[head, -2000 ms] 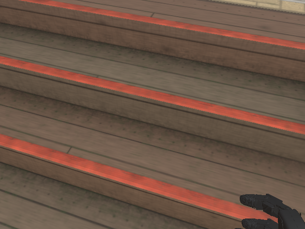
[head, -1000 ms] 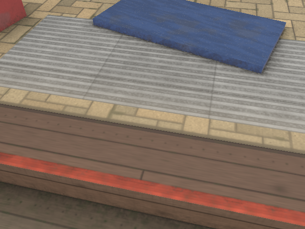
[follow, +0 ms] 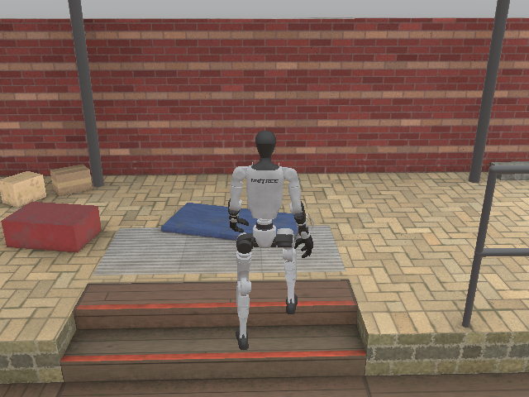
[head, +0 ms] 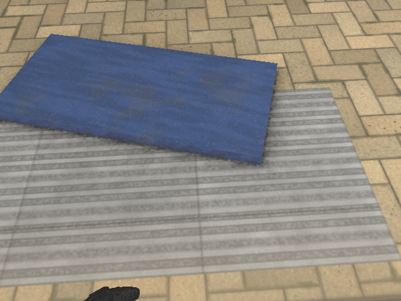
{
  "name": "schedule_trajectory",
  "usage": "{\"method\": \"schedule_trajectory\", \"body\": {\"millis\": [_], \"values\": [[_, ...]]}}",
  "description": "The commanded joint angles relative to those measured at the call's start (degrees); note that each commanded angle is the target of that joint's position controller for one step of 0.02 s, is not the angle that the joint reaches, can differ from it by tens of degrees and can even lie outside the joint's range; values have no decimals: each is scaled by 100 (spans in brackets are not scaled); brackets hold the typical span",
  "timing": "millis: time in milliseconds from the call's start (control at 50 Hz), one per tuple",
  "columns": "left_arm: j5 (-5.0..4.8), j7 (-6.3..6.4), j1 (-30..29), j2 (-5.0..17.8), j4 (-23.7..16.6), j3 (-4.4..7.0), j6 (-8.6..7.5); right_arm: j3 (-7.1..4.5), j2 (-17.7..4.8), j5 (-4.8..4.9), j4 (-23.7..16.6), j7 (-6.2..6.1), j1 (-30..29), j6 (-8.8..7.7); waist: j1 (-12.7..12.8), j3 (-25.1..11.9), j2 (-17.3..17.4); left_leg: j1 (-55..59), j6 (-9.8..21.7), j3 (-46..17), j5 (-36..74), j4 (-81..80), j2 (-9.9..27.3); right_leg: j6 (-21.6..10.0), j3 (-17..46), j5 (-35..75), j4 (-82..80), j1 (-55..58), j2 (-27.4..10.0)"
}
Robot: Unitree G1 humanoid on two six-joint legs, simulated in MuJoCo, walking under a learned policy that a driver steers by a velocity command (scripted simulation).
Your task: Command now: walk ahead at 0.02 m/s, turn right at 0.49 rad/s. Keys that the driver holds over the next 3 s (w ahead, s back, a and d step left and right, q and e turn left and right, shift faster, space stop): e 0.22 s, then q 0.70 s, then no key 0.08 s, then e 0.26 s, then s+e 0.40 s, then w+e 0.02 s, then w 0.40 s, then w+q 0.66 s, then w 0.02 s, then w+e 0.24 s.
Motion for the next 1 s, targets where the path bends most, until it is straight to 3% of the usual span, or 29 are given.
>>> {"method": "schedule_trajectory", "body": {"millis": [20, 40, 60, 80, 100, 120, 160, 180, 220, 240, 300, 360, 380, 400, 460, 480, 500, 520, 540, 560, 580, 600, 620, 640, 720, 780, 840, 880, 1000], "values": [[11, -117, -741, 138, -745, 11, -163, -347, -1183, 108, -45, 74, 907, 211, -35, 29, -63, 618, 839, -455, 5455, -141, 1146, -441, -708, 945, -2620, 912, 598], [23, -105, -93, 459, -589, 208, -235, -256, -910, -101, -13, 161, 1030, 176, 336, -960, -307, 92, 557, -29, 7150, 1010, 579, -939, -5, 1584, -2453, 2418, 892], [-5, -44, 1041, 823, -365, 393, -207, -272, -1140, -90, -279, 283, 233, 30, 1113, -1723, -61, -435, 331, -41, 6227, 1984, 294, -1361, 927, 1374, -3260, 3643, 676], [68, 72, 1743, 1281, -82, 577, -165, -173, -870, -137, -776, 423, -702, -97, 1430, -1990, -1306, -1986, 151, -200, 1635, 3646, -356, -1758, 2530, 1251, -4410, 4860, 148], [454, 162, 1364, 1552, -155, 596, -258, -70, -451, -161, -945, 581, -918, -236, 921, -2142, -2076, -2750, 136, -1120, -311, 5978, -755, -1900, 3831, 1768, -4726, 4807, -410], [524, 208, 1265, 1262, -239, 552, -258, 37, -213, -124, -1081, 673, -1187, -373, 991, -1897, -1724, -3227, 252, -1520, -679, 7107, -754, -1702, 3474, 2305, -4374, 4545, -483], [251, 177, 876, 767, -269, 488, -219, 149, -4, -167, -1274, 669, -1081, -466, 604, -753, -713, -3718, 342, -1326, -727, 7511, -684, -1349, 2430, 2751, -3842, 3705, 28], [161, 177, 663, 607, -308, 470, -249, 154, -95, -277, -1326, 676, -793, -446, 389, -368, -565, -3694, 288, -1238, -753, 7882, -691, -1330, 2354, 2666, -3819, 3253, 90], [147, 167, 363, 632, -419, 489, -316, 119, -266, -240, -1450, 655, -410, -363, 64, 54, -429, -3451, 157, -1055, -426, 8406, -762, -1335, 2335, 2690, -4025, 2567, 134], [164, 176, 273, 611, -443, 472, -349, 111, -308, -200, -1426, 609, -160, -306, -99, 72, -380, -3488, 103, -1076, -249, 8542, -803, -1315, 2210, 2749, -3961, 2497, 61], [184, 227, 544, 454, -398, 386, -336, 141, -258, -177, -1539, 419, -18, -132, -85, -4, -573, -3647, -69, -1601, 2, 8024, -906, -1281, 1766, 2335, -3739, 2591, -61], [289, 439, 532, 497, -605, 318, -216, 88, -450, -193, -1867, 283, -401, 14, 62, -1, -963, -3747, -370, -1994, 192, 7463, -943, -1491, 2053, 2716, -3847, 2533, -526], [302, 442, 386, 754, -636, 341, -90, 118, -358, -146, -1971, 241, -376, 70, -110, 0, -1268, -3672, -471, -1292, -397, 6091, -957, -1568, 1724, 3222, -4244, 2916, -440], [315, 475, 499, 962, -641, 420, -16, 121, -363, -148, -2030, 235, -545, 103, 32, -35, -1393, -3426, -531, -900, -706, 5322, -800, -1560, 1759, 3462, -4285, 3024, -515], [241, 488, 135, 1364, -766, 579, -113, 31, -420, -41, -1967, 330, -493, 102, 101, -332, -1480, -2059, -330, -463, -766, 4447, -241, -1496, 1760, 4095, -4671, 2896, -856], [199, 446, 60, 1324, -731, 585, -181, -3, -450, -78, -1883, 389, -227, 71, 65, -408, -1563, -1706, -209, -457, -761, 4174, -226, -1436, 1590, 3994, -4516, 2889, -839], [114, 402, 19, 1190, -695, 567, -180, -24, -406, -123, -1786, 429, -15, 55, -5, -301, -1378, -1352, -13, -451, -629, 3389, -273, -1297, 1229, 3772, -4236, 2846, -683], [37, 348, 2, 1005, -642, 537, -143, -55, -339, -177, -1593, 479, 350, 25, -142, -225, -866, -822, 255, -336, -150, 2321, -489, -1105, 674, 3333, -3509, 2773, -327], [87, 319, 45, 730, -577, 483, -103, -152, -445, -244, -1370, 580, 794, -48, -316, 102, 307, -358, 670, -879, 539, 1330, -612, -748, -93, 2219, -1581, 2227, 451], [203, 301, 356, 282, -901, 379, -34, -137, -852, -187, -1679, 583, 194, -194, 427, 569, 1890, -539, 1395, -3785, 2917, 496, 255, -266, 205, -79, 86, 887, 1255], [132, 277, 460, 324, -889, 377, 33, -89, -1014, -299, -2146, 528, -410, -305, 441, 110, 1683, -903, 1829, -5573, 1282, -655, 1033, -64, 823, -122, 849, 717, 1243], [67, 280, 352, 669, -774, 454, 55, -61, -899, -331, -2230, 505, -607, -340, 417, 253, 895, -1178, 1839, -5343, -512, -737, 1045, 7, 839, 255, 1201, 781, 1121], [83, 284, 100, 703, -778, 467, 82, -53, -842, -271, -2221, 442, -657, -309, 327, 308, 378, -1223, 1657, -4854, -1311, -570, 857, 15, 788, 553, 1174, 708, 1009], [107, 302, -192, 674, -809, 458, 107, -44, -805, -196, -2195, 397, -615, -284, 195, 378, 180, -1187, 1563, -4407, -1259, -401, 690, 13, 757, 713, 1007, 623, 948], [123, 269, -359, 567, -874, 398, -5, 43, -521, -146, -2146, 144, -229, -173, 29, -94, 239, -454, 1446, -3484, -493, -50, 209, 33, 624, 1398, 346, 636, 993], [101, 277, -467, 535, -907, 331, -77, 7, -593, -116, -2160, 76, -29, -119, -50, -255, 237, 116, 1473, -3472, 13, -45, 187, 74, 591, 1458, -343, 418, 1069], [112, 260, -504, 622, -792, 358, -139, -75, -627, -80, -2342, 164, -345, -191, -64, -307, 329, 71, 1265, -3355, 199, -75, 107, -11, 442, 1654, -1506, 718, 994], [147, 241, -508, 682, -769, 400, -188, -105, -664, -150, -2344, 203, -320, -240, -96, -339, 515, -124, 1382, -3615, 359, -10, 185, -47, 505, 1775, -1507, 892, 1002], [106, 127, -524, 668, -643, 409, -349, -129, -646, -156, -2378, 341, -458, -229, -201, -341, 710, -256, 1495, -3610, 1083, 200, 167, -199, 344, 1302, -2785, 1581, 982]]}}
